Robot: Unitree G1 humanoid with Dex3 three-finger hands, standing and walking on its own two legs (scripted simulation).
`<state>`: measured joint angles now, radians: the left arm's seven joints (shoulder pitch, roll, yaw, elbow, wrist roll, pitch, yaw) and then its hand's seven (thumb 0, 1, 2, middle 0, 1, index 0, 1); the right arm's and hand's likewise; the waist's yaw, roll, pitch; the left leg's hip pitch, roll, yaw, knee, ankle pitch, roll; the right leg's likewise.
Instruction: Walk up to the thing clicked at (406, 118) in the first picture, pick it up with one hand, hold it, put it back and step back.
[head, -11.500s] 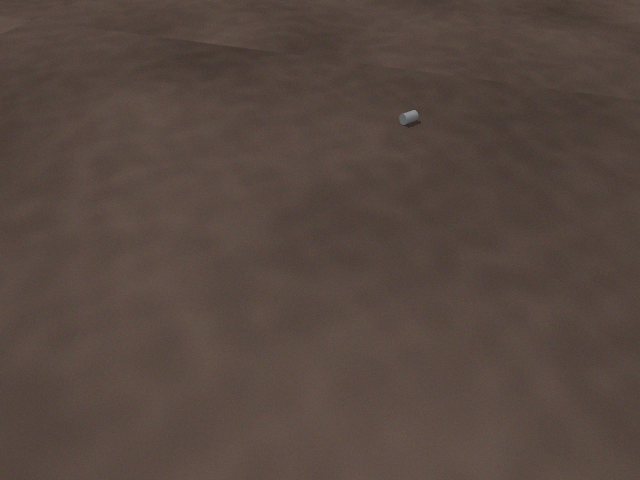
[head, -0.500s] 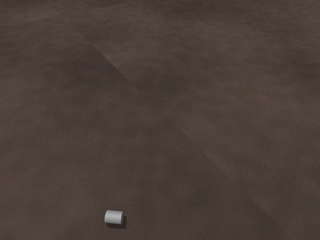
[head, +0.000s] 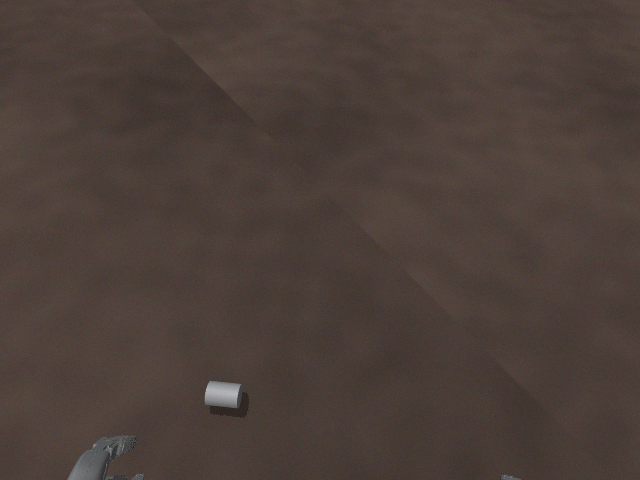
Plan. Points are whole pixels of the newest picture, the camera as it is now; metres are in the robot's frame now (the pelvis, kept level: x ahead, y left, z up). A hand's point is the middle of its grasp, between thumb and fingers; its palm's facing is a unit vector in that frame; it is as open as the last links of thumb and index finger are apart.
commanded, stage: rise first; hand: left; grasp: from above
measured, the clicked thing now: (224, 394) +0.45 +0.26 -0.73
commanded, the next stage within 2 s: none
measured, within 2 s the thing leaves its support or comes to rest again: neither
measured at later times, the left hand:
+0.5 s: hand out of the picture +0.14 +0.27 -0.21, palm faces -0.16 -0.88 -0.45, open 14.1 cm
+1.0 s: hand (152, 471) +0.21 +0.30 -0.36, palm faces -0.43 -0.60 -0.67, open 14.0 cm
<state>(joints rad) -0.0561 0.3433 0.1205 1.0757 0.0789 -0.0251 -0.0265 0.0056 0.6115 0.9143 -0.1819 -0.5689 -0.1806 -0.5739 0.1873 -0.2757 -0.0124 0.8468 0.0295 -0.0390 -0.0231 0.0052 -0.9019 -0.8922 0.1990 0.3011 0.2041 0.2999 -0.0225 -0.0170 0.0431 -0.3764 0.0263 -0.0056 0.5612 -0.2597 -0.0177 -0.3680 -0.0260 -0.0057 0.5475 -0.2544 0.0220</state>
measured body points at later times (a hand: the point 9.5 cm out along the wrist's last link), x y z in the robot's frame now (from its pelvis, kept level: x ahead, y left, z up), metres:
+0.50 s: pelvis +0.00 +0.01 -0.07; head +0.09 +0.03 +0.37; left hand +0.14 +0.31 -0.18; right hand +0.16 -0.24 -0.16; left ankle +0.02 +0.13 -0.73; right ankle +0.01 -0.13 -0.73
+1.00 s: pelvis -0.03 +0.00 -0.22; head +0.14 +0.03 +0.20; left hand +0.23 +0.33 -0.32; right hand +0.16 -0.26 -0.32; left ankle +0.01 +0.13 -0.73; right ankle +0.01 -0.13 -0.73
